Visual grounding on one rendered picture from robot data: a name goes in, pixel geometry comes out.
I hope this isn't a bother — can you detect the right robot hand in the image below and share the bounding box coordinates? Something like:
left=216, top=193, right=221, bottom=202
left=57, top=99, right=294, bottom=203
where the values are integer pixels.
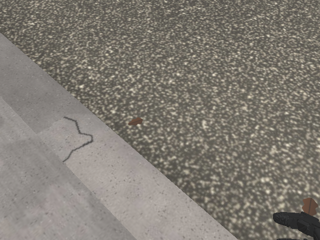
left=273, top=211, right=320, bottom=240

